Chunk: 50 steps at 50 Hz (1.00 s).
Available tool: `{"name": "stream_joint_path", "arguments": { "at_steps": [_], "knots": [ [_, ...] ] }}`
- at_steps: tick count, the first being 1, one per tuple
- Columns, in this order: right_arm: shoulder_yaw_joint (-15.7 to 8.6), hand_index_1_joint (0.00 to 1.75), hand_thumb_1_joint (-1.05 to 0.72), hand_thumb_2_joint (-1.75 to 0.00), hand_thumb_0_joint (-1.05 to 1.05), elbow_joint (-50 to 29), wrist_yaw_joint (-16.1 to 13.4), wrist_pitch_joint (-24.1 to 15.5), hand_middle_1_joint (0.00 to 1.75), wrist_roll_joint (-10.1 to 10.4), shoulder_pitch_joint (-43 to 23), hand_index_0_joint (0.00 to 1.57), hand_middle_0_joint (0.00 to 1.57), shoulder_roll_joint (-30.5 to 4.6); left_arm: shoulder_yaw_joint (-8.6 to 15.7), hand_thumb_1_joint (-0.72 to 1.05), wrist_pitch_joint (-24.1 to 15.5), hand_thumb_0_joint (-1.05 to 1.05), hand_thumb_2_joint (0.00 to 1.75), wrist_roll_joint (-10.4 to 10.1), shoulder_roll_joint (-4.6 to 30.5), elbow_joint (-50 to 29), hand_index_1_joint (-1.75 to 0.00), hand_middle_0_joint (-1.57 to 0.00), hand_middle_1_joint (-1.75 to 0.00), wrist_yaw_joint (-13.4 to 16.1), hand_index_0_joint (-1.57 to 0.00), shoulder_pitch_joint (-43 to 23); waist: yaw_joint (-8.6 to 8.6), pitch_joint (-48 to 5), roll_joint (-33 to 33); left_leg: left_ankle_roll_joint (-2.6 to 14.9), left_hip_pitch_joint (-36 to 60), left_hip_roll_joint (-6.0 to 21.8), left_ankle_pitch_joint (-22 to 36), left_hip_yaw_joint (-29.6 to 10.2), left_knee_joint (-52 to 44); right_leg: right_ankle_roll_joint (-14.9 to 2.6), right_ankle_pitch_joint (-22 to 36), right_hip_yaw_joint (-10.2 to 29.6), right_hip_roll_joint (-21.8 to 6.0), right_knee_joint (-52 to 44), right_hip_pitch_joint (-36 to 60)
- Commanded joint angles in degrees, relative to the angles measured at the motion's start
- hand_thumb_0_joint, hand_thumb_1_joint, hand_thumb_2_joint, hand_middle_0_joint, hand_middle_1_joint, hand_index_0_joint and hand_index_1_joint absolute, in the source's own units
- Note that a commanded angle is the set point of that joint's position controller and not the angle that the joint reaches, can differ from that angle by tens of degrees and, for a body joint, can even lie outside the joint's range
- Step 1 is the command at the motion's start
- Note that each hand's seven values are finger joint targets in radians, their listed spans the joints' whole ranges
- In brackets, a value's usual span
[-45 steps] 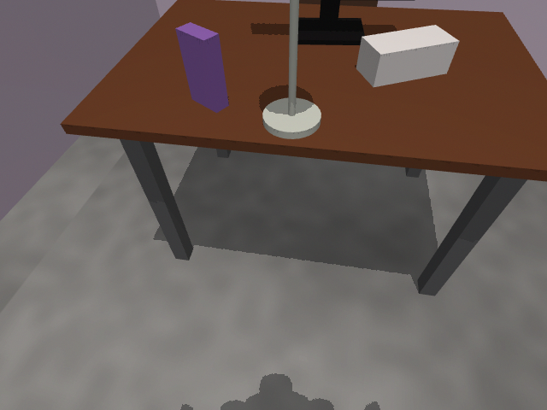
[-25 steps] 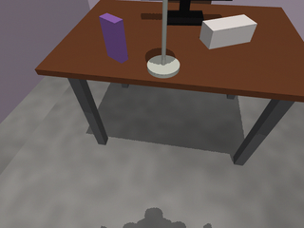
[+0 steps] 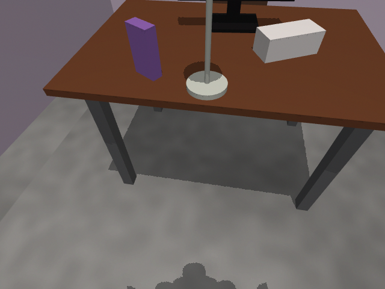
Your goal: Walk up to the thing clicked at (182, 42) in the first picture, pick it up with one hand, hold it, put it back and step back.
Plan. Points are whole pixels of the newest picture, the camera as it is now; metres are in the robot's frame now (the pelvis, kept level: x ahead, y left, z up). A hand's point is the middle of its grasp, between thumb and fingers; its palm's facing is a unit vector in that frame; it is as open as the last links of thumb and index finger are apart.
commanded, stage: stand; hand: left
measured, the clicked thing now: (144, 50) +0.85 +0.17 +0.06
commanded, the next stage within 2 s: walk up in 0.22 s
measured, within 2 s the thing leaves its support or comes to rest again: neither
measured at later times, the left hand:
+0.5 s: hand out of the picture +0.08 +0.30 -0.17, palm faces -0.06 -0.93 -0.35, open 7.4 cm
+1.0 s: hand (109, 214) +0.33 +0.25 -0.14, palm faces -0.16 -0.92 -0.36, open 7.4 cm
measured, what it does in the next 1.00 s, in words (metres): walks ahead: right foot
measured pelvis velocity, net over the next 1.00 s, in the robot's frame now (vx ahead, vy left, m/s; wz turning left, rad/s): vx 0.20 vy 0.01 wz -0.13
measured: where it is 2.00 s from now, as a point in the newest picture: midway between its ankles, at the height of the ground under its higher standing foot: (194, 274)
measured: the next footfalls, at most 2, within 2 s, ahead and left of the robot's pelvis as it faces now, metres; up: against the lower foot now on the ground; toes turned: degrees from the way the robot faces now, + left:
right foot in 0.80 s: +0.29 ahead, -0.11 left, +0.00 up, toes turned -7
left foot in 1.16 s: +0.39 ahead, +0.15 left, +0.00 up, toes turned -8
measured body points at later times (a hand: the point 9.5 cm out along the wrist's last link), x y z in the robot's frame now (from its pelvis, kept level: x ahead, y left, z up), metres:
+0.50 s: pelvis +0.05 +0.03 -0.02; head +0.06 +0.03 +0.43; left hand +0.08 +0.35 -0.14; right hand +0.10 -0.30 -0.12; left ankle +0.03 +0.13 -0.75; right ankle -0.01 -0.11 -0.73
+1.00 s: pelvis +0.20 +0.01 -0.02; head +0.21 -0.01 +0.43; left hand +0.34 +0.29 -0.11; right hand +0.21 -0.30 -0.14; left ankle +0.19 +0.15 -0.68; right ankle +0.25 -0.11 -0.75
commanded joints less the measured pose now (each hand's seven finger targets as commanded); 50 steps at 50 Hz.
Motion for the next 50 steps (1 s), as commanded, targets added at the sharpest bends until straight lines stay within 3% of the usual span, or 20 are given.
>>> {"name": "stream_joint_path", "arguments": {
  "at_steps": [1, 10, 11, 12, 14, 18, 21, 22, 23, 24, 25, 28, 31, 36, 39, 40, 42, 45, 47, 50],
  "knots": [
    [-2.3, 0.3, -0.9, -0.9, 0.0, -3.27, -0.84, -1.08, 0.3, 0.3, -1.96, 0.2, 0.2, -11.56, 2.48, 0.9, -1.28, 0.0, 0.9, 0.18, 12.16, -2.89, -0.3, -0.2, -0.3, 0.9, -0.2, -1.89, 0.2, -4.12, -0.82, 1.9, -0.41, 6.66, 8.32, -4.87, -2.68, -0.94, 7.83, 5.58, -7.4, -3.12, 0.91],
    [-2.37, 0.3, -0.9, -0.9, 0.0, -3.21, -0.9, -1.32, 0.3, 0.33, -1.79, 0.2, 0.2, -11.72, 2.53, 0.9, -1.25, 0.0, 0.9, 0.09, 12.42, -3.2, -0.3, -0.2, -0.3, 0.89, -0.2, -1.92, 0.31, -5.76, -0.64, 1.86, 0.92, 6.92, 11.55, -4.89, -2.44, -1.18, 10.51, 5.65, -7.72, -2.4, 1.85],
    [-5.63, 0.3, -0.9, -0.9, 0.0, -6.82, 0.06, -1.95, 0.3, -1.11, 0.97, 0.2, 0.2, -15.98, 5.26, 0.9, -1.72, 0.0, 0.9, 0.79, 16.26, -6.76, -0.3, -0.2, -0.3, -0.41, -0.2, 2.87, 0.07, -9.94, -1.52, 5.02, 3.58, 3.68, -16.0, -2.23, 3.69, -3.44, -13.87, 7.1, -4.57, 0.58, 0.6],
    [-6.1, 0.3, -0.9, -0.9, 0.0, -6.88, 0.49, -1.91, 0.3, -1.67, 1.11, 0.2, 0.2, -16.3, 5.63, 0.9, -1.72, 0.0, 0.9, 1.37, 16.4, -6.35, -0.3, -0.2, -0.3, -0.8, -0.2, 4.25, 0.47, -5.23, -0.43, 5.85, -0.59, 4.1, -25.64, -4.01, 4.43, -4.71, -25.29, 10.32, -6.23, 0.39, -4.98],
    [-5.94, 0.3, -0.9, -0.9, 0.0, -9.04, 1.25, -1.73, 0.3, -1.68, -0.77, 0.2, 0.2, -14.42, 6.39, 0.9, -1.99, 0.0, 0.9, 1.52, 16.2, -8.08, -0.3, -0.2, -0.3, -1.17, -0.2, 3.85, 1.36, 3.99, -3.59, 6.22, -11.96, 3.93, -26.42, -5.12, 6.28, -6.51, -30.28, 15.4, -7.94, -0.6, -8.1],
    [-5.93, 0.3, -0.9, -0.9, 0.0, -12.44, 1.78, -2.81, 0.3, -1.84, -1.82, 0.2, 0.2, -12.23, 7.88, 0.9, -3.04, 0.0, 0.9, 1.72, 18.94, -10.2, -0.3, -0.2, -0.3, -1.18, -0.2, 9.66, 3.46, 3.17, -10.03, 2.91, -23.31, 2.05, -16.45, 0.39, 18.04, -13.27, -14.72, 27.3, -17.66, -6.59, 5.15],
    [-6.95, 0.3, -0.9, -0.9, 0.0, -11.85, 1.89, -3.88, 0.3, -1.5, 4.93, 0.2, 0.2, -12.28, 7.53, 0.9, -2.34, 0.0, 0.9, 1.32, 18.34, -13.76, -0.3, -0.2, -0.3, -1.53, -0.2, 5.28, -1.22, 0.48, -8.66, 3.07, -8.2, 2.0, -12.25, 1.24, 6.08, -10.76, -5.29, 18.23, -13.88, 2.2, -3.35],
    [-7.93, 0.3, -0.9, -0.9, 0.0, -10.27, 1.55, -4.28, 0.3, -1.81, 10.84, 0.2, 0.2, -13.53, 6.44, 0.9, -1.9, 0.0, 0.9, 0.64, 15.18, -15.2, -0.3, -0.2, -0.3, -1.65, -0.2, 2.49, -4.88, -1.59, -3.26, 3.56, 4.88, 2.31, -11.02, -1.69, 0.17, -6.56, -5.37, 10.96, -7.74, 11.0, -13.26],
    [-9.81, 0.3, -0.9, -0.9, 0.0, -9.86, 1.08, -4.65, 0.3, -2.87, 15.99, 0.2, 0.2, -18.64, 5.0, 0.9, -2.0, 0.0, 0.9, 0.1, 9.96, -17.28, -0.3, -0.2, -0.3, -1.69, -0.2, 1.59, -7.63, -3.46, 11.38, 8.03, 17.78, 14.09, -15.0, -21.55, -7.56, -2.34, -7.81, 3.03, 2.77, 30.19, -28.21],
    [-10.72, 0.3, -0.9, -0.9, 0.0, -11.08, 1.0, -4.69, 0.3, -2.55, 15.59, 0.2, 0.2, -22.27, 5.39, 0.9, -2.07, 0.0, 0.9, 0.92, 11.6, -17.14, -0.3, -0.2, -0.3, -0.91, -0.2, 2.6, -6.95, 0.25, 10.82, 12.65, 19.57, 22.92, -8.44, -29.78, -7.41, -1.61, -20.82, 4.01, 3.98, 38.32, -38.4],
    [-10.19, 0.3, -0.9, -0.9, 0.0, -11.94, 0.93, -4.48, 0.3, -1.13, 15.08, 0.2, 0.2, -20.43, 5.49, 0.9, -2.39, 0.0, 0.9, 1.12, 14.4, -16.86, -0.3, -0.2, -0.3, -0.45, -0.2, 3.15, -5.15, 1.82, 3.32, 14.41, 13.7, 23.73, 2.1, -26.63, -4.82, -1.75, -19.57, 8.39, 0.73, 41.67, -35.66],
    [-8.28, 0.3, -0.9, -0.9, 0.0, -14.68, 0.39, -4.43, 0.3, -0.65, 12.0, 0.2, 0.2, -15.18, 5.36, 0.9, -2.42, 0.0, 0.9, -0.22, 13.29, -15.74, -0.3, -0.2, -0.3, -1.28, -0.2, 8.01, -1.55, 1.12, 6.23, 8.88, 13.92, 14.88, 26.51, -9.04, -0.58, -1.74, -11.05, 7.44, -1.71, 37.96, -30.2],
    [-8.22, 0.3, -0.9, -0.9, 0.0, -16.97, 0.33, -3.89, 0.3, -0.75, 12.79, 0.2, 0.2, -15.23, 5.04, 0.9, -1.97, 0.0, 0.9, -0.19, 12.4, -18.11, -0.3, -0.2, -0.3, -2.23, -0.2, 6.29, -2.76, 2.9, 8.13, 11.18, 11.13, 12.9, 29.62, -3.64, -0.6, -0.88, -7.76, 3.57, -1.34, 29.83, -28.21],
    [-8.78, 0.3, -0.9, -0.9, 0.0, -20.66, 0.68, -2.96, 0.3, -0.42, 11.03, 0.2, 0.2, -16.32, 5.24, 0.9, -2.19, 0.0, 0.9, 0.37, 11.78, -20.3, -0.3, -0.2, -0.3, -2.91, -0.2, 4.8, -2.49, 0.93, 8.37, 9.24, 2.03, 11.11, 18.77, -0.04, 1.7, -2.48, 2.26, -1.59, -0.51, 15.76, -12.91],
    [-8.02, 0.3, -0.9, -0.9, 0.0, -22.44, 0.6, -2.59, 0.3, -0.12, 10.44, 0.2, 0.2, -15.22, 6.67, 0.9, -2.55, 0.0, 0.9, 0.3, 13.2, -18.07, -0.3, -0.2, -0.3, -2.27, -0.2, 13.53, 2.96, -2.62, 1.66, 8.24, -4.9, 9.78, 17.65, 1.06, 14.75, -4.0, 4.15, -1.21, 0.71, 12.72, 2.52],
    [-7.25, 0.3, -0.9, -0.9, 0.0, -22.52, 0.71, -2.52, 0.3, -0.03, 13.1, 0.2, 0.2, -13.32, 7.89, 0.9, -2.96, 0.0, 0.9, 0.52, 15.76, -17.17, -0.3, -0.2, -0.3, -1.71, -0.2, 18.64, 5.12, -6.81, -4.8, 7.04, -8.58, 6.36, 14.18, 3.18, 26.85, -4.88, 1.37, 0.92, 0.67, 10.43, 11.05],
    [-7.12, 0.3, -0.9, -0.9, 0.0, -22.69, 0.55, -1.72, 0.3, 0.48, 17.01, 0.2, 0.2, -14.39, 9.83, 0.9, -3.4, 0.0, 0.9, -0.46, 23.24, -18.79, -0.3, -0.2, -0.3, -0.85, -0.2, 22.32, 6.03, -10.9, -15.72, 3.76, -23.02, -3.34, -22.05, 0.83, 53.37, -17.41, -12.81, 45.14, -23.38, -2.76, 13.36],
    [-7.53, 0.3, -0.9, -0.9, 0.0, -20.28, 0.9, -1.26, 0.3, 0.55, 15.41, 0.2, 0.2, -15.86, 8.37, 0.9, -3.64, 0.0, 0.9, -0.69, 18.96, -21.63, -0.3, -0.2, -0.3, -0.35, -0.2, 12.11, 2.35, 0.27, -4.72, 3.66, -23.8, 3.3, -15.43, -3.11, 54.3, -15.61, -23.43, 31.0, -18.29, -5.6, -3.57],
    [-7.46, 0.3, -0.9, -0.9, 0.0, -18.97, 1.79, -1.04, 0.3, -0.11, 18.44, 0.2, 0.2, -14.26, 7.7, 0.9, -4.07, 0.0, 0.9, -0.31, 16.78, -21.63, -0.3, -0.2, -0.3, -0.63, -0.2, 10.46, -0.12, 3.01, -6.89, 3.02, -19.48, 4.87, -10.84, -1.79, 45.36, -12.17, -18.76, 21.08, -12.54, -5.84, -11.32],
    [-7.79, 0.3, -0.9, -0.9, 0.0, -19.17, 3.0, -1.47, 0.3, -0.96, 18.35, 0.2, 0.2, -13.05, 8.01, 0.9, -4.15, 0.0, 0.9, 0.62, 16.99, -22.61, -0.3, -0.2, -0.3, -1.38, -0.2, 11.01, 0.5, 2.12, -9.73, 1.06, -17.2, 3.89, -12.4, 2.31, 31.8, -12.29, -14.91, 14.52, -9.2, -4.14, -12.85]
  ]
}}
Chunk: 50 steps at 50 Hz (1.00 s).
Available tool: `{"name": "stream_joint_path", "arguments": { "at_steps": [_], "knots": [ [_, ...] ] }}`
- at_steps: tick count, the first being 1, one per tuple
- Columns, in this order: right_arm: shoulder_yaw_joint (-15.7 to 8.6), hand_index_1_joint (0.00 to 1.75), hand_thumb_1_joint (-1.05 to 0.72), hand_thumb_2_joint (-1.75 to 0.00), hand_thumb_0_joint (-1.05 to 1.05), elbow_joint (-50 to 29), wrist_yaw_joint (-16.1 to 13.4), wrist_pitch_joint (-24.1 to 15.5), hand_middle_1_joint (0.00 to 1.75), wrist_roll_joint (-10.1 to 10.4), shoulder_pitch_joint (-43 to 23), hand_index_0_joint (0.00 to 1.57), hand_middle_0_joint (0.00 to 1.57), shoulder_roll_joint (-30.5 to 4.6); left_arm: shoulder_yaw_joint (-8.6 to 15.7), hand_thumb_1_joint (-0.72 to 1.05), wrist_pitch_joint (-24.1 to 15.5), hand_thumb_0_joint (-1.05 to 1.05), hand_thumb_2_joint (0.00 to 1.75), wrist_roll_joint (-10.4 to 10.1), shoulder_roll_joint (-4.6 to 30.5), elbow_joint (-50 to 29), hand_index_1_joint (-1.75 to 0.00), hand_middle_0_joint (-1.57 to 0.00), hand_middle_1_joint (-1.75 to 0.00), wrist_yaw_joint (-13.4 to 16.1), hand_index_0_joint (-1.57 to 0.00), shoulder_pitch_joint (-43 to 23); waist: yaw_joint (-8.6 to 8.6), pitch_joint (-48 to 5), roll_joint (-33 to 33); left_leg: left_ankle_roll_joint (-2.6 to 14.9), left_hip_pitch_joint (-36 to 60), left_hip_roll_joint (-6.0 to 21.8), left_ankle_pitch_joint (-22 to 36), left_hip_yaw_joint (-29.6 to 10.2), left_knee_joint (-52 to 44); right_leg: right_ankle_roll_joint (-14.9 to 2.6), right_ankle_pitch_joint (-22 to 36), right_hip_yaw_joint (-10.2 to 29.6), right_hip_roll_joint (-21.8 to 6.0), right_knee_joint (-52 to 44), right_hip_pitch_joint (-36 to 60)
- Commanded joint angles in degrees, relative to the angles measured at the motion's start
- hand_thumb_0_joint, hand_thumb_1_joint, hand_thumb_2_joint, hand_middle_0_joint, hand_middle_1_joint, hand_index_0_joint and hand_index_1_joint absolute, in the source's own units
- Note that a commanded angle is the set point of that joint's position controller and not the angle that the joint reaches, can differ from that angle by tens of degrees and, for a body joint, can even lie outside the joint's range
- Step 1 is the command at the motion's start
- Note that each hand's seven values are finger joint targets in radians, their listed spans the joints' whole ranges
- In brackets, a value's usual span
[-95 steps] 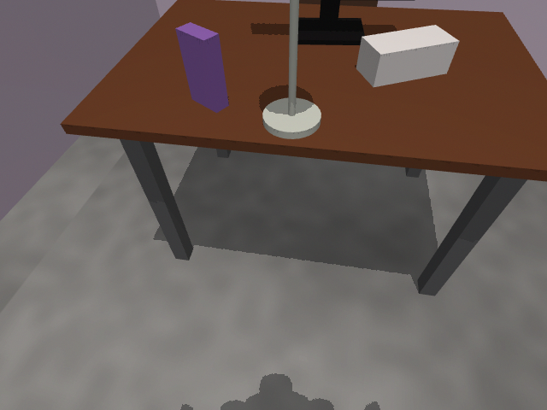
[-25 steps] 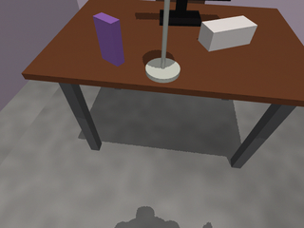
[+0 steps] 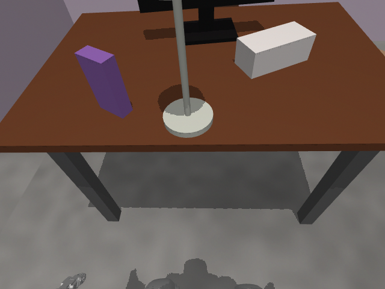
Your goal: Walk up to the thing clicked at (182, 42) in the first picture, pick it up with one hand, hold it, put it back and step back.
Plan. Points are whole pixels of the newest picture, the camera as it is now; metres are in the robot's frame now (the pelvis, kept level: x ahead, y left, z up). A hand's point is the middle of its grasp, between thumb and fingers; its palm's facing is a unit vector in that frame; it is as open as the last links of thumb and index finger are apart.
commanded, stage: walk up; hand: left
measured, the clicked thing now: (106, 84) +0.63 +0.25 +0.07
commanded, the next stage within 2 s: stand in 1.66 s
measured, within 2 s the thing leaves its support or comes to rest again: neither
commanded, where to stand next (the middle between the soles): +0.16 +0.00 m, yaw -3 degrees
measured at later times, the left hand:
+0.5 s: hand (82, 276) +0.19 +0.30 -0.16, palm faces -0.12 -0.93 -0.36, open 7.4 cm
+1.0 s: hand (102, 247) +0.24 +0.25 -0.13, palm faces -0.10 -0.94 -0.33, open 7.4 cm
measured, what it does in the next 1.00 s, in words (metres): walks ahead: left foot, then right foot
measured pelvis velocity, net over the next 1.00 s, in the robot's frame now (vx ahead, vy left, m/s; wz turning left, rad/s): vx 0.11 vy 0.02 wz -0.08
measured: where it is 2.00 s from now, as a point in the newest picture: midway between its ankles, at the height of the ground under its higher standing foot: outside the picture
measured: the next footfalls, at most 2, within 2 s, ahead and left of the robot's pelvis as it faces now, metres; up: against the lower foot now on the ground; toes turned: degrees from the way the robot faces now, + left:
left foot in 0.16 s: +0.17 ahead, +0.16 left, +0.00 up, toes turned +0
right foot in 0.46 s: +0.13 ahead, -0.10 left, +0.00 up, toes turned -5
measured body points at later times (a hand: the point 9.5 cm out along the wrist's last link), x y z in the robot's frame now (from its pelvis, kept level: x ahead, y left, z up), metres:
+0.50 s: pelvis +0.10 +0.04 -0.01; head +0.14 +0.05 +0.44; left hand +0.19 +0.35 -0.14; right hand +0.16 -0.28 -0.12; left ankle +0.13 +0.16 -0.73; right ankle +0.09 -0.10 -0.73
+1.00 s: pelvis +0.11 +0.02 +0.01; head +0.12 +0.01 +0.46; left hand +0.25 +0.30 -0.11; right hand +0.17 -0.29 -0.12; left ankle +0.13 +0.16 -0.73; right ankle +0.09 -0.10 -0.73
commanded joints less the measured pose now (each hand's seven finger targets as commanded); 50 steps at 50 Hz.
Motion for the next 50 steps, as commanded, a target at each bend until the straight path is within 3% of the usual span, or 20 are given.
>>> {"name": "stream_joint_path", "arguments": {
  "at_steps": [1, 4, 7, 8, 9, 10, 11, 14, 16, 19, 21, 23, 24, 25, 26, 28, 29, 32, 38, 50],
  "knots": [
    [-4.1, 0.3, -0.9, -0.9, 0.0, -2.92, 0.28, -1.53, 0.3, -0.75, 5.69, 0.2, 0.2, -9.87, 5.82, 0.9, -1.03, 0.0, 0.9, 1.08, 16.8, -3.69, -0.3, -0.2, -0.3, 0.7, -0.2, 2.88, 1.22, -1.66, -13.17, -2.01, -0.81, 1.59, -0.54, 2.06, -15.4, -9.96, -14.83, 12.41, -10.99, -17.18, -4.7],
    [-4.0, 0.3, -0.9, -0.9, 0.0, -2.13, -1.02, -2.29, 0.3, -0.83, 4.67, 0.2, 0.2, -8.57, 4.72, 0.9, 0.34, 0.0, 0.9, 1.12, 15.75, -4.29, -0.3, -0.2, -0.3, 0.89, -0.2, 1.66, 1.51, -3.76, -13.63, -2.44, 7.16, -0.3, 7.26, 4.1, -21.14, -8.73, -10.67, 11.27, -10.77, -13.28, -9.83],
    [-4.18, 0.3, -0.9, -0.9, 0.0, -0.2, -2.42, -3.18, 0.3, -0.86, 6.75, 0.2, 0.2, -9.14, 3.02, 0.9, 1.99, 0.0, 0.9, 0.34, 12.03, -3.99, -0.3, -0.2, -0.3, 1.42, -0.2, -0.94, -1.64, -6.49, -7.95, -1.63, 18.16, -1.54, 11.48, 2.43, -29.27, -4.74, -13.87, 8.89, -7.31, -2.34, -16.88],
    [-4.38, 0.3, -0.9, -0.9, 0.0, -0.42, -2.99, -3.62, 0.3, -1.46, 7.02, 0.2, 0.2, -11.53, 1.85, 0.9, 2.27, 0.0, 0.9, 0.0, 8.99, -3.85, -0.3, -0.2, -0.3, 1.64, -0.2, 0.03, -2.38, -6.02, 0.33, 0.17, 17.31, 5.46, 4.51, -8.04, -38.68, -2.32, -14.21, 7.1, -3.36, 5.75, -18.56],
    [-4.45, 0.3, -0.9, -0.9, 0.0, -1.96, -3.44, -4.22, 0.3, -1.49, 3.79, 0.2, 0.2, -14.72, 1.19, 0.9, 2.7, 0.0, 0.9, -0.51, 7.53, -3.0, -0.3, -0.2, -0.3, 1.84, -0.2, 2.73, -0.23, -4.49, 7.31, 3.35, 11.22, 16.96, -3.43, -25.78, -48.58, 0.92, -17.09, 5.73, 2.54, 14.67, -16.38],
    [-4.56, 0.3, -0.9, -0.9, 0.0, -3.08, -3.44, -4.27, 0.3, -0.7, -0.39, 0.2, 0.2, -17.04, 2.49, 0.9, 3.31, 0.0, 0.9, -0.53, 12.68, -0.41, -0.3, -0.2, -0.3, 2.51, -0.2, 4.81, 0.31, -3.61, 5.27, 7.95, 4.23, 20.53, -8.86, -29.2, -49.4, 1.27, -19.78, 8.28, 0.04, 19.89, -11.1],
    [-4.3, 0.3, -0.9, -0.9, 0.0, -3.01, -3.52, -4.17, 0.3, -0.61, -3.73, 0.2, 0.2, -15.97, 2.84, 0.9, 3.39, 0.0, 0.9, -0.41, 14.18, 0.93, -0.3, -0.2, -0.3, 2.69, -0.2, 4.44, 0.99, -2.14, 4.22, 9.68, 2.43, 19.15, -7.76, -26.95, -48.34, 1.28, -19.47, 9.08, -0.79, 22.26, -9.74],
    [-3.48, 0.3, -0.9, -0.9, 0.0, -2.27, -3.92, -4.24, 0.3, -0.27, -5.37, 0.2, 0.2, -15.1, 3.14, 0.9, 3.13, 0.0, 0.9, -0.32, 14.47, 4.04, -0.3, -0.2, -0.3, 2.6, -0.2, 5.06, 1.71, -4.38, 8.11, 8.56, 7.25, 15.09, 9.9, -15.03, -42.27, 1.27, -17.74, 7.33, -1.95, 20.87, -9.83],
    [-3.39, 0.3, -0.9, -0.9, 0.0, -1.17, -4.01, -4.06, 0.3, -0.27, -3.53, 0.2, 0.2, -14.88, 3.0, 0.9, 3.02, 0.0, 0.9, -0.17, 13.77, 4.39, -0.3, -0.2, -0.3, 2.29, -0.2, 2.92, 0.52, -6.15, 8.44, 8.32, 10.1, 14.1, 23.08, -11.29, -38.87, 1.53, -17.31, 4.88, -2.28, 16.73, -8.55],
    [-3.06, 0.3, -0.9, -0.9, 0.0, -0.97, -4.23, -3.39, 0.3, 0.23, -4.07, 0.2, 0.2, -14.55, 2.48, 0.9, 2.96, 0.0, 0.9, -0.14, 11.85, 5.21, -0.3, -0.2, -0.3, 2.31, -0.2, 2.33, 0.61, -9.54, 8.8, 8.02, 12.59, 13.18, 37.53, -7.75, -33.7, 1.41, -13.84, 0.35, -2.01, 9.72, -3.77],
    [-2.66, 0.3, -0.9, -0.9, 0.0, -0.74, -4.33, -2.61, 0.3, 0.93, -4.81, 0.2, 0.2, -13.96, 2.44, 0.9, 2.78, 0.0, 0.9, 0.08, 11.1, 6.38, -0.3, -0.2, -0.3, 2.52, -0.2, 2.49, 1.28, -11.0, 6.9, 6.01, 12.23, 10.53, 40.5, -4.59, -29.06, 0.65, -6.35, -1.71, -0.63, 1.64, 0.91],
    [-1.99, 0.3, -0.9, -0.9, 0.0, -1.02, -4.25, -2.05, 0.3, 1.81, -6.35, 0.2, 0.2, -12.01, 2.92, 0.9, 2.1, 0.0, 0.9, 0.66, 13.51, 7.39, -0.3, -0.2, -0.3, 2.97, -0.2, 3.05, 1.95, -13.52, 1.79, 2.71, 8.22, 8.36, 34.16, -2.49, -24.63, -1.05, 11.49, 3.09, -4.84, -2.43, 8.11],
    [-1.38, 0.3, -0.9, -0.9, 0.0, -1.07, -4.2, -1.99, 0.3, 2.33, -6.32, 0.2, 0.2, -9.44, 3.27, 0.9, 1.7, 0.0, 0.9, 0.73, 16.28, 6.37, -0.3, -0.2, -0.3, 2.98, -0.2, 0.34, 0.83, -13.12, -4.26, -0.08, 4.81, 4.54, 24.35, -0.71, -23.33, -3.71, 15.8, 12.39, -10.71, -2.63, 7.51],
    [-1.32, 0.3, -0.9, -0.9, 0.0, 0.32, -4.28, -1.63, 0.3, 2.28, -6.87, 0.2, 0.2, -9.14, 3.03, 0.9, 1.85, 0.0, 0.9, -0.11, 17.41, 6.04, -0.3, -0.2, -0.3, 2.72, -0.2, -3.07, 0.15, -11.64, -6.88, -0.72, 9.22, 1.14, 12.07, 0.27, -23.19, -7.11, 14.38, 15.4, -13.79, -2.68, 0.79],
    [-1.31, 0.3, -0.9, -0.9, 0.0, 1.73, -4.3, -1.63, 0.3, 1.91, -6.5, 0.2, 0.2, -9.26, 2.43, 0.9, 1.84, 0.0, 0.9, -0.13, 16.05, 5.59, -0.3, -0.2, -0.3, 2.63, -0.2, -5.38, -0.82, -10.75, -6.65, -0.54, 11.32, 1.71, 10.99, -0.21, -26.24, -6.55, 14.35, 14.03, -13.48, -2.08, -0.74],
    [-1.59, 0.3, -0.9, -0.9, 0.0, 3.67, -3.98, -2.28, 0.3, 1.53, -7.94, 0.2, 0.2, -11.52, 1.37, 0.9, 2.01, 0.0, 0.9, -0.41, 13.6, 6.16, -0.3, -0.2, -0.3, 2.64, -0.2, -6.92, -0.43, -10.7, -4.96, 0.92, 12.88, 4.95, 19.94, -1.51, -31.21, -1.83, 14.11, 7.52, -8.98, 0.01, -0.58],
    [-1.56, 0.3, -0.9, -0.9, 0.0, 4.23, -3.81, -2.38, 0.3, 1.5, -9.51, 0.2, 0.2, -12.08, 1.36, 0.9, 2.18, 0.0, 0.9, -0.37, 13.16, 7.33, -0.3, -0.2, -0.3, 2.66, -0.2, -6.33, 0.34, -10.29, -4.71, 1.91, 11.43, 6.66, 22.57, -2.94, -31.98, -0.76, 13.14, 5.44, -7.34, 0.61, 1.43],
    [-0.84, 0.3, -0.9, -0.9, 0.0, 6.06, -3.73, -2.35, 0.3, 1.72, -10.63, 0.2, 0.2, -11.35, 1.35, 0.9, 2.02, 0.0, 0.9, -0.31, 13.53, 8.83, -0.3, -0.2, -0.3, 2.71, -0.2, -6.98, 0.49, -11.09, -6.3, 1.41, 11.58, 5.82, 26.14, -0.89, -31.64, -0.98, 15.56, 6.2, -8.11, -1.67, 5.39],
    [0.0, 0.3, -0.9, -0.9, 0.0, 9.97, -3.33, -1.87, 0.3, 1.35, -14.3, 0.2, 0.2, -10.51, 0.74, 0.9, 2.34, 0.0, 0.9, -0.5, 12.59, 11.01, -0.3, -0.2, -0.3, 2.71, -0.2, -11.03, 0.63, -8.73, -4.39, 0.06, 13.61, 5.24, 20.05, -0.56, -38.08, -0.11, 8.52, 6.56, -8.43, -7.89, 4.55],
    [0.72, 0.3, -0.9, -0.9, 0.0, 13.45, -3.14, -1.9, 0.3, 0.92, -16.7, 0.2, 0.2, -9.34, 1.13, 0.9, 2.37, 0.0, 0.9, -0.19, 11.75, 15.07, -0.3, -0.2, -0.3, 2.41, -0.2, -13.48, 0.89, -10.0, -4.2, -1.21, 17.44, 5.53, 20.8, 0.57, -43.8, 1.17, 10.52, 5.69, -8.48, -14.94, 8.66]
  ]
}}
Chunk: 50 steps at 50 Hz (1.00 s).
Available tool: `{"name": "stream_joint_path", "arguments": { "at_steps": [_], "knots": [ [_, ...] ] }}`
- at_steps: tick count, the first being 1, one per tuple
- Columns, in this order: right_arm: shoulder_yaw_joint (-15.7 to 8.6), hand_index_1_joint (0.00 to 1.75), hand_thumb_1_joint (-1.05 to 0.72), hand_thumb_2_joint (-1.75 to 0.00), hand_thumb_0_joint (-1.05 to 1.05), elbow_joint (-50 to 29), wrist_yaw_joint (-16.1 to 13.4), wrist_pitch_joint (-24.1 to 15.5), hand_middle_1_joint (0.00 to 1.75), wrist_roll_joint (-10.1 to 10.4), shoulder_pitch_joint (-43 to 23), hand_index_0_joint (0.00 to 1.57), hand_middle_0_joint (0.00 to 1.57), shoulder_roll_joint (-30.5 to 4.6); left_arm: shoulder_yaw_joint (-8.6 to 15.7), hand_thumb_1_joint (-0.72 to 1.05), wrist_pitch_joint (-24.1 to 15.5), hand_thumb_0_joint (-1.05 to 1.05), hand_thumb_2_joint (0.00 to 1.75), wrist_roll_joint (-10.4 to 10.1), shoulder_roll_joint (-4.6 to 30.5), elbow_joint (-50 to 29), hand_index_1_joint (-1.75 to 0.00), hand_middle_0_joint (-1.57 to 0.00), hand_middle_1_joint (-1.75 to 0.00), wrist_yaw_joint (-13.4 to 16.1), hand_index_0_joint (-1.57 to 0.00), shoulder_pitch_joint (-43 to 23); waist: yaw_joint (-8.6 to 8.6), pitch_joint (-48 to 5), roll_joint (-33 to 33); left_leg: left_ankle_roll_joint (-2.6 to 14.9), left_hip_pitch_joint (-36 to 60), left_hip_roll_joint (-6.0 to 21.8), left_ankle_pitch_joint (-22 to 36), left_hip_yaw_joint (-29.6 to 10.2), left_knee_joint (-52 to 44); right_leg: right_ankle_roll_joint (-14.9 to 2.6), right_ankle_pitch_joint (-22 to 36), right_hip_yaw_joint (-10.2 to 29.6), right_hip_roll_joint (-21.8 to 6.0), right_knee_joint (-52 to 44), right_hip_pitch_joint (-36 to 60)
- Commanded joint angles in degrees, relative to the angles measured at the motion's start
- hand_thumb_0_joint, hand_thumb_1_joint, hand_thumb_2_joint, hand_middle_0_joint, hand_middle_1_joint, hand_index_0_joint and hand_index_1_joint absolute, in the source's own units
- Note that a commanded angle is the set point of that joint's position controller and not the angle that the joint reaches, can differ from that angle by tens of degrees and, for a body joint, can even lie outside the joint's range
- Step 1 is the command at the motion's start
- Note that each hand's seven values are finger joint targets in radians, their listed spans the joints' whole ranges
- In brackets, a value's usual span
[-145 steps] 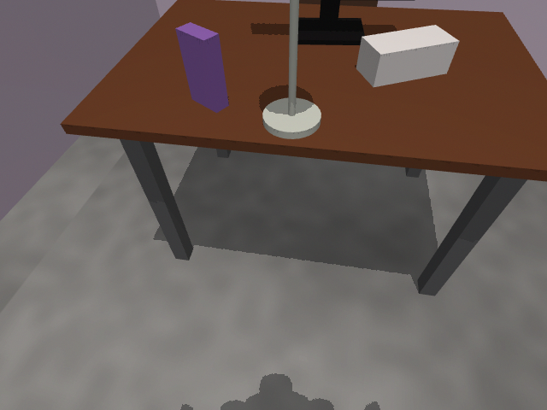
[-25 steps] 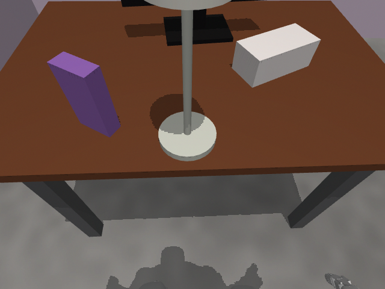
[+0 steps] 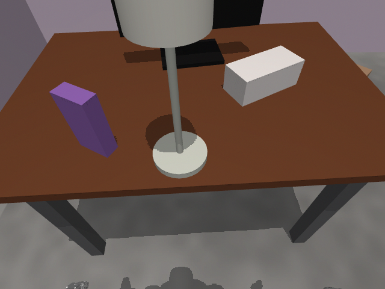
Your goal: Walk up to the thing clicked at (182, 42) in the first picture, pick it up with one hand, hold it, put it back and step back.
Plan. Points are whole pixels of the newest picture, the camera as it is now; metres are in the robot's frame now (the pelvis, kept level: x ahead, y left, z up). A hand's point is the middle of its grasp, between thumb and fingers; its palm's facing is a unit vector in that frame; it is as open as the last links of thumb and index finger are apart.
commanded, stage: walk up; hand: left
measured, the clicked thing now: (87, 122) +0.50 +0.27 +0.06
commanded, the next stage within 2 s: stand in 0.66 s
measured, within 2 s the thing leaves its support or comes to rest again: neither
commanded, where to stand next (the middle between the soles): +0.05 -0.01 m, yaw +2 degrees
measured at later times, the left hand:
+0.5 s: hand out of the picture +0.07 +0.26 -0.16, palm faces -0.01 -0.95 -0.32, open 7.4 cm
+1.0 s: hand out of the picture +0.07 +0.27 -0.15, palm faces -0.02 -0.94 -0.34, open 7.4 cm
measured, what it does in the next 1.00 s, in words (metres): stands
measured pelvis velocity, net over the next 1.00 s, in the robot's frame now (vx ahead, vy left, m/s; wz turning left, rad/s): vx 0.00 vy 0.02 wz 0.01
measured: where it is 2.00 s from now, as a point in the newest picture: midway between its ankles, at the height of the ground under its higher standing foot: outside the picture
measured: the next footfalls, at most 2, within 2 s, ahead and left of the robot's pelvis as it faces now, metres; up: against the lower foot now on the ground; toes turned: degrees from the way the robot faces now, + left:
none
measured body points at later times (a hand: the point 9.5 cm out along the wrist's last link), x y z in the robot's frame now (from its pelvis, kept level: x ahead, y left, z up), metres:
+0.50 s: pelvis +0.00 +0.01 +0.00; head +0.00 +0.01 +0.45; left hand +0.07 +0.31 -0.13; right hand +0.07 -0.29 -0.13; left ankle +0.01 +0.14 -0.74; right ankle -0.01 -0.12 -0.74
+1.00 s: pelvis +0.00 +0.02 +0.00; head +0.01 +0.02 +0.45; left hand +0.07 +0.32 -0.13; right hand +0.08 -0.28 -0.13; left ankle +0.01 +0.14 -0.74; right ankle -0.01 -0.12 -0.74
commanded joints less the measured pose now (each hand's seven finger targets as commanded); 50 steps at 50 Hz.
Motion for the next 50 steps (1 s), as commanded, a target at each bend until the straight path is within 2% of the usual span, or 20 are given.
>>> {"name": "stream_joint_path", "arguments": {
  "at_steps": [1, 5, 16, 20, 31, 34, 44, 50],
  "knots": [
    [-2.4, 0.3, -0.9, -0.9, 0.0, -2.78, -0.86, -1.32, 0.3, 0.22, -2.94, 0.2, 0.2, -11.36, 3.01, 0.9, -1.34, 0.0, 0.9, 0.28, 12.71, -2.18, -0.3, -0.2, -0.3, 0.93, -0.2, -2.82, 0.74, -6.9, -1.57, 2.74, 3.89, 4.46, 7.75, -4.11, -3.96, -1.99, 12.22, 5.52, -6.98, -6.9, 0.37],
    [-2.52, 0.3, -0.9, -0.9, 0.0, -2.25, -0.95, -1.41, 0.3, 0.21, -2.62, 0.2, 0.2, -11.53, 3.15, 0.9, -1.2, 0.0, 0.9, 0.41, 12.45, -1.46, -0.3, -0.2, -0.3, 0.84, -0.2, -2.52, 0.59, -7.55, -0.65, 2.75, 4.36, 4.92, 8.01, -4.28, -4.83, -2.02, 12.08, 4.98, -6.78, -6.83, 0.91],
    [-2.58, 0.3, -0.9, -0.9, 0.0, -1.83, -0.9, -1.17, 0.3, 0.08, -2.74, 0.2, 0.2, -11.24, 2.97, 0.9, -1.04, 0.0, 0.9, 0.52, 11.98, -0.3, -0.3, -0.2, -0.3, 0.76, -0.2, -1.29, 0.59, -4.58, -0.6, 2.77, 3.09, 4.69, 2.84, -5.05, -6.59, -1.53, 7.41, 5.17, -6.29, -8.62, -1.49],
    [-2.7, 0.3, -0.9, -0.9, 0.0, -1.69, -0.88, -1.28, 0.3, 0.09, -2.58, 0.2, 0.2, -11.47, 2.95, 0.9, -0.98, 0.0, 0.9, 0.59, 11.74, -0.12, -0.3, -0.2, -0.3, 0.73, -0.2, -0.32, 0.66, -6.01, -0.14, 3.01, 3.52, 5.13, 3.53, -5.4, -6.77, -1.44, 7.26, 4.71, -6.15, -8.18, -0.69],
    [-3.03, 0.3, -0.9, -0.9, 0.0, -1.65, -0.95, -1.36, 0.3, -0.01, -2.6, 0.2, 0.2, -11.33, 2.82, 0.9, -0.87, 0.0, 0.9, 0.68, 11.66, -0.08, -0.3, -0.2, -0.3, 0.82, -0.2, 0.57, 0.8, -5.6, -0.01, 3.03, 3.1, 5.09, 5.31, -5.8, -7.47, -1.2, 8.95, 4.13, -6.22, -7.48, -0.11],
    [-2.84, 0.3, -0.9, -0.9, 0.0, -1.75, -0.89, -0.93, 0.3, -0.16, -2.51, 0.2, 0.2, -10.64, 2.67, 0.9, -1.69, 0.0, 0.9, 0.74, 12.61, -0.09, -0.3, -0.2, -0.3, 1.18, -0.2, 1.42, 0.75, -5.37, -0.02, 2.77, 3.89, 5.14, 8.51, -5.8, -6.48, -0.92, 10.33, 4.36, -7.11, -8.1, -0.55],
    [-2.73, 0.3, -0.9, -0.9, 0.0, -2.05, -0.53, -0.56, 0.3, 0.0, -2.38, 0.2, 0.2, -11.05, 2.16, 0.9, -1.87, 0.0, 0.9, 0.74, 12.44, -0.42, -0.3, -0.2, -0.3, 1.37, -0.2, 2.04, 0.9, -5.51, -0.47, 2.96, 3.54, 4.89, 5.88, -6.18, -6.66, -0.73, 8.65, 3.85, -7.33, -8.53, -0.17],
    [-2.64, 0.3, -0.9, -0.9, 0.0, -1.79, -0.43, -0.61, 0.3, -0.05, -1.78, 0.2, 0.2, -11.13, 1.98, 0.9, -2.04, 0.0, 0.9, 0.62, 12.77, -0.82, -0.3, -0.2, -0.3, 1.43, -0.2, 1.61, 0.7, -6.21, -0.64, 2.89, 3.87, 4.93, 9.02, -6.24, -6.17, -0.78, 10.42, 3.83, -7.64, -8.38, 0.6]
  ]
}}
